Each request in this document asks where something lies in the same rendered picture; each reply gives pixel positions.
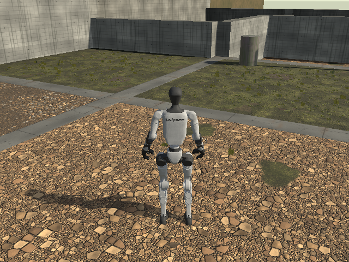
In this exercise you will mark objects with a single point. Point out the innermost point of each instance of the left robot upper arm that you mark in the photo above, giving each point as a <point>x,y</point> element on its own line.
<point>155,123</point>

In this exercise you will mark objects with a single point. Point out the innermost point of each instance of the right robot forearm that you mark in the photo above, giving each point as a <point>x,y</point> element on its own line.
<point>199,143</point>

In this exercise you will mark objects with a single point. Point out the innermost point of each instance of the left robot hand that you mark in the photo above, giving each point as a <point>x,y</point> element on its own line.
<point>147,152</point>

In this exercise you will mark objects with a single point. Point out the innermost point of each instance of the robot right thigh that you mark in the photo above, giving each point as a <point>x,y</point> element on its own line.
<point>187,162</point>

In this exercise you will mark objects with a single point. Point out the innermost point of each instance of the left robot forearm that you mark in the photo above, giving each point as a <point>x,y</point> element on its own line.
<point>148,143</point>

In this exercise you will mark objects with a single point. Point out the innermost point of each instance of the right robot hand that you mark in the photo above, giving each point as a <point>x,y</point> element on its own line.
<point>197,151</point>

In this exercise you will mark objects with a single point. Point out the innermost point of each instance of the right robot upper arm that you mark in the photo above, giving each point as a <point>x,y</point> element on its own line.
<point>194,124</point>

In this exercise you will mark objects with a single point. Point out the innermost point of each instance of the robot right shin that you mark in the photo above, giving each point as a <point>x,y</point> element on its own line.
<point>188,200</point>

